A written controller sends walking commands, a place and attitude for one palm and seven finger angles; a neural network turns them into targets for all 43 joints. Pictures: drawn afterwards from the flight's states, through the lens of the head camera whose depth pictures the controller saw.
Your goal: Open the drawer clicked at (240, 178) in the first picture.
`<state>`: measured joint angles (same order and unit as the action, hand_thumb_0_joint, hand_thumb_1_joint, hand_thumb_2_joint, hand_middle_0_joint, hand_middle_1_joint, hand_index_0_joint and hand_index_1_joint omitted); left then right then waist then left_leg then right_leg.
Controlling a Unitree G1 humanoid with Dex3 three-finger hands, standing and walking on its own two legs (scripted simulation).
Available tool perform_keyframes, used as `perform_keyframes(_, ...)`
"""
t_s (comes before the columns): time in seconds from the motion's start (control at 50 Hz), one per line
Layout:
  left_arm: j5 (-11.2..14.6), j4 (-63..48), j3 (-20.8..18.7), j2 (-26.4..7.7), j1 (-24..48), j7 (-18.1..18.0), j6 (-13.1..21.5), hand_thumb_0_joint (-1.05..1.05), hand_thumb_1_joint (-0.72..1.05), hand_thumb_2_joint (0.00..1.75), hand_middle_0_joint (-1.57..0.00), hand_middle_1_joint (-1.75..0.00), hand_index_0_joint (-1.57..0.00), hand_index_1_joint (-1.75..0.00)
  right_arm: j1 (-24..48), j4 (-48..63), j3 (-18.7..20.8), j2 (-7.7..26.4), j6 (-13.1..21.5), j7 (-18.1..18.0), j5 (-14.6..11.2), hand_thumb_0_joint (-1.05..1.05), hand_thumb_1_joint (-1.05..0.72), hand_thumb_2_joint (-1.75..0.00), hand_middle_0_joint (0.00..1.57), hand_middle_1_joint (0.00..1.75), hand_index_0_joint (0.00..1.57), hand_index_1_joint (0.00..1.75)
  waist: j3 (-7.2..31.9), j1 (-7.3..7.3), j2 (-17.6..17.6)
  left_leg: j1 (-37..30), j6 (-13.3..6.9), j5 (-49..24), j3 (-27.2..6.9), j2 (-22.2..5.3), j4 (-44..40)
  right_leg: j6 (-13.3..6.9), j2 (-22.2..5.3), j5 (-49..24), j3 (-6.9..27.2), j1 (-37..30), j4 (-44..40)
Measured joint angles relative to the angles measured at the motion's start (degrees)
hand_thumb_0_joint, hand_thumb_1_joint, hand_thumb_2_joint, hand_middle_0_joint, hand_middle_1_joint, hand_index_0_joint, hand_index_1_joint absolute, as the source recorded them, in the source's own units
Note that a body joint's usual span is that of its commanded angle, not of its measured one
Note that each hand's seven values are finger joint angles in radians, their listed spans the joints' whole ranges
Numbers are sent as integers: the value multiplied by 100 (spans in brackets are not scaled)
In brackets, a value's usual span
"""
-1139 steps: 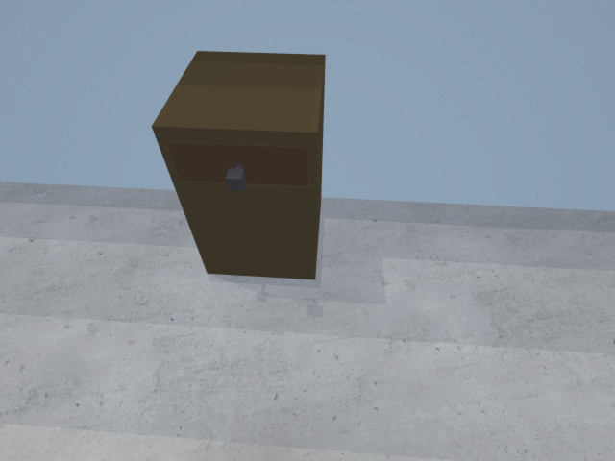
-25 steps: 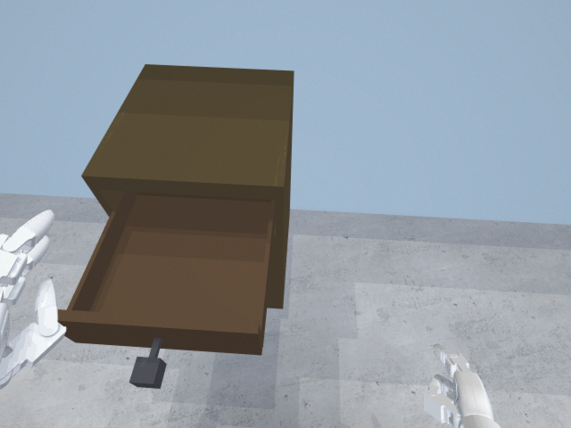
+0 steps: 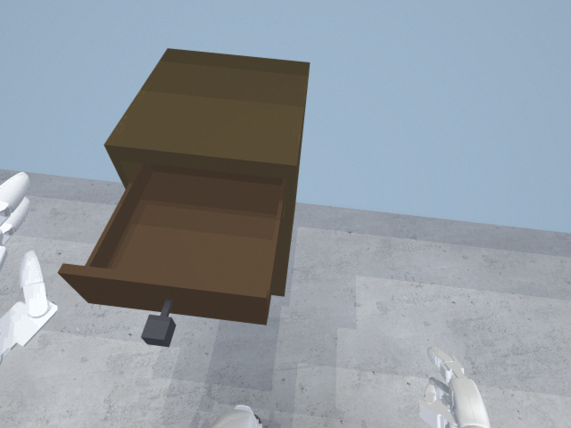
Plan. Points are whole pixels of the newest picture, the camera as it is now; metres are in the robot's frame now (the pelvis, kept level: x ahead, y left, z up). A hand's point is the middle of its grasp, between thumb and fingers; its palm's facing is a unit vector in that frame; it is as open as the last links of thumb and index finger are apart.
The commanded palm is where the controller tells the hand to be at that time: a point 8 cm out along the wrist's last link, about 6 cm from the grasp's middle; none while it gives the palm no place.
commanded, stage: step back with the hand held close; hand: left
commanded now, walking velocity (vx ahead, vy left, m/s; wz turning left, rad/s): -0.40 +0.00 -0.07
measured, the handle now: (162, 320) +0.31 +0.26 -0.19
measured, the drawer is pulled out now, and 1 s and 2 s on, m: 0.30 0.30 0.30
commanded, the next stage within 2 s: stop stepping back and stand still in 0.58 s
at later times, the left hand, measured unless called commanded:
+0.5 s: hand (91, 355) +0.15 +0.18 +0.18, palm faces +0.15 -0.82 -0.56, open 7.4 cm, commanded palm +0.09 +0.25 +0.19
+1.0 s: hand out of the picture +0.00 +0.15 +0.18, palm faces +0.39 -0.78 -0.49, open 7.4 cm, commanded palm -0.05 +0.19 +0.19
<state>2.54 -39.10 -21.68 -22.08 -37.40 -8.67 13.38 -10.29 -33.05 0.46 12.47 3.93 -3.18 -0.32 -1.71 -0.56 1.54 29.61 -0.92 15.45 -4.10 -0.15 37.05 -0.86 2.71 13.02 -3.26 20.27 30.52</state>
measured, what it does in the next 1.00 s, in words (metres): walks backwards: right foot, then left foot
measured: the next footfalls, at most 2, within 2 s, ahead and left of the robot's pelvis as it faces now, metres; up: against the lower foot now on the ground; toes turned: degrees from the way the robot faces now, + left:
right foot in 0.36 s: -0.14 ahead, -0.11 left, +0.00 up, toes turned -3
left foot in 0.54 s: +0.05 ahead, +0.06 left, +0.00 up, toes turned -3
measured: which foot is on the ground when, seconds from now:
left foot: down 0.00-0.46, up 0.48-0.52, down 0.54-0.84, up 0.86-1.00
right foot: down 0.00-0.12, up 0.14-0.34, down 0.36-0.56, up 0.58-0.82, down 0.84-1.00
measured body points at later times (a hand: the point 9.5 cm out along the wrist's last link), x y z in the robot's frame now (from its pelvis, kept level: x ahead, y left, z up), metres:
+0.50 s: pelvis -0.06 -0.02 +0.00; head +0.01 -0.02 +0.45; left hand +0.14 +0.22 +0.21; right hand +0.12 -0.25 -0.10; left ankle +0.05 +0.08 -0.72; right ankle -0.18 -0.11 -0.73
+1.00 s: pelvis -0.19 -0.08 +0.01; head -0.18 -0.10 +0.46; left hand -0.03 +0.19 +0.21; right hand -0.06 -0.33 -0.10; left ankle -0.20 +0.06 -0.63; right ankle -0.16 -0.17 -0.73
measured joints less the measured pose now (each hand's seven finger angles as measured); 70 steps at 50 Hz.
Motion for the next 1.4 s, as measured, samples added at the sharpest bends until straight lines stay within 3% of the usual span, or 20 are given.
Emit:
perform_keyframes(0.12, 27, 149, -43, -101, 187, -62, 42, 1, 89, 89, -22, -30, -22, -31, 78, -178, 121, 2, -121, -57, -31, 1, -90, -90, 21, 30, 20, 30, 10, 135, -19, -87, -40, -884, 89, -19, -237, 102, -6, 26, 84, 53, 126)
perform_keyframes(0.26, 7, 291, -371, -346, 68, 6, -25, 1, 89, 89, -21, -30, -21, -31, 46, -14, 3, -285, 121, 22, 56, 1, -90, -90, 20, 30, 20, 30, 183, 192, -97, 179, -79, -1074, 163, -124, -637, 137, 250, 1165, 387, 76, 1487)
perform_keyframes(0.38, 104, -152, -347, -346, -29, 126, 85, 1, 89, 89, -21, -30, -21, -31, 387, -146, -172, -329, 341, 158, 159, 1, -90, -90, 21, 30, 20, 30, 96, -62, -308, 628, 102, -1388, 403, -236, -774, 13, 106, 1279, 447, -954, -148)
perform_keyframes(0.44, 28, -151, -71, -267, 277, 317, 158, 1, 89, 89, -21, -30, -21, -31, 649, -267, -124, -164, 241, 185, 131, 1, -90, -90, 21, 30, 20, 30, -334, -80, 236, 591, 137, -1564, 118, -546, -742, -147, 509, 912, 262, -1273, -687)
perform_keyframes(0.5, 6, -155, -140, -489, 95, 419, 344, 1, 89, 89, -22, -30, -22, -31, 456, -302, -105, -229, 6, 176, -57, 1, -90, -90, 21, 30, 20, 30, -238, -51, 24, 365, 48, -589, 347, -297, 44, -181, 386, 805, 294, -1403, -715)
perform_keyframes(0.52, 17, -121, -219, -517, -28, 429, 400, 1, 89, 89, -22, -30, -22, -31, 364, -272, -114, -245, -51, 137, -95, 1, -90, -90, 21, 30, 20, 30, -130, -25, -86, 167, 25, -284, 472, -164, 55, -165, 306, 835, 310, -1347, -604)
perform_keyframes(0.56, 83, 19, -363, -463, -186, 438, 387, 1, 89, 89, -22, -30, -22, -31, 296, -159, -134, -174, -107, 49, -106, 1, -90, -90, 21, 30, 20, 30, 1, 35, -60, -273, -81, -913, 572, -115, -495, 15, 287, 722, 160, -961, 46)
perform_keyframes(0.64, 134, 490, -374, -395, 155, 334, 45, 1, 89, 89, -22, -30, -22, -31, 564, -80, -36, -149, 42, 112, 21, 1, -90, -90, 21, 30, 20, 30, -289, 65, -189, -531, -131, -977, 718, -128, -1017, 135, 301, 1626, 464, 281, 2184)
perform_keyframes(0.76, 130, 96, 18, -221, -63, 186, -499, 1, 89, 89, -21, -30, -21, -31, 474, 175, 0, -116, 146, 154, 48, 1, -90, -90, 20, 30, 20, 30, -435, 166, -278, -352, -1, -1237, 685, -221, -900, 191, -110, 1404, 350, 696, 2122)
perform_keyframes(0.82, 75, -333, -136, -532, -384, 84, -497, 1, 89, 89, -22, -30, -22, -31, 134, 324, -22, -149, 142, 101, -3, 1, -90, -90, 20, 30, 20, 30, -330, 227, -325, 22, 75, -790, 561, -251, -418, 124, -233, 1186, 149, 73, 1219)
perform_keyframes(0.86, 27, -482, -266, -618, -391, 51, -427, 1, 89, 89, -22, -30, -22, -31, -5, 281, 16, -92, 100, 92, -51, 1, -90, -90, 20, 30, 20, 30, -365, 191, -211, 405, 148, 243, 401, -272, 418, -39, -200, 833, -55, -26, 1017)
perform_keyframes(0.94, 22, -142, -230, -177, -151, 67, -311, 1, 89, 89, -22, -30, -22, -31, -160, -350, 110, -36, -114, 74, -40, 1, -90, -90, 20, 30, 20, 30, -99, -24, -246, 829, 261, 471, 252, 120, 3185, -207, -312, 503, -18, 12, 787)
perform_keyframes(0.98, 6, 314, -233, 68, -67, 48, -259, 1, 89, 89, -22, -30, -22, -31, -290, -461, 114, -51, -201, 39, -23, 1, -90, -90, 20, 30, 20, 30, 183, 16, -308, 568, 254, 248, 382, 138, 3461, -187, -413, 275, 53, 26, 465)
perform_keyframes(1.12, -172, 1198, 278, 315, 158, -75, -265, 1, 89, 89, -21, -30, -21, -31, -509, -440, 141, 150, 106, 0, 17, 1, -90, -90, 20, 30, 20, 30, 489, 290, -217, -1568, -135, 1013, 727, 2, -13, -140, -617, -280, -117, 132, -184)
perform_keyframes(1.16, -187, 827, 342, 251, 44, -98, -223, 1, 89, 89, -21, -30, -21, -31, -495, -300, 151, 213, 196, -4, 47, 1, -90, -90, 20, 30, 20, 30, 372, 329, -187, -2163, -224, 692, 764, -73, -1232, -129, -583, -272, -227, 271, -7)
perform_keyframes(1.18, -192, 658, 309, 156, 20, -103, -171, 1, 89, 89, -21, -30, -21, -31, -452, -254, 175, 169, 231, -17, 75, 1, -90, -90, 20, 30, 20, 30, 248, 330, -285, -2235, -53, 250, 767, -46, -1431, -88, -610, -141, -176, 362, 239)
perform_keyframes(1.22, -234, 435, 173, -26, -63, -104, -95, 1, 89, 89, -22, -30, -22, -31, -415, -219, 179, 11, 295, -1, 88, 1, -90, -90, 20, 30, 20, 30, 92, 224, -498, -2319, 203, 137, 858, 26, -1354, 3, -589, 623, -36, 554, 1045)
perform_keyframes(1.28, -227, 282, -69, -188, -219, -101, -34, 1, 89, 89, -22, -30, -22, -31, -522, -235, 128, -185, 432, 54, 41, 1, -90, -90, 20, 30, 20, 30, 238, 222, -407, -2305, 301, 291, 821, -99, -1238, 65, -388, 1079, -180, 777, 2105)
perform_keyframes(1.36, -151, 564, -288, -236, -5, -114, 5, 1, 89, 89, -22, -30, -22, -31, -569, -301, -16, -261, 387, 84, 5, 1, -90, -90, 20, 30, 20, 30, 286, 152, -107, -2141, 355, 550, 701, -279, -763, 89, -264, 955, -363, 183, 1079)
perform_keyframes(1.4, -150, 794, -297, -186, 230, -96, -42, 1, 89, 89, -21, -30, -21, -31, -451, -347, -45, -232, 278, 90, -13, 1, -90, -90, 20, 30, 20, 30, 163, 96, 50, -1812, 150, 934, 619, -363, 50, -165, -166, 446, -399, 5, 714)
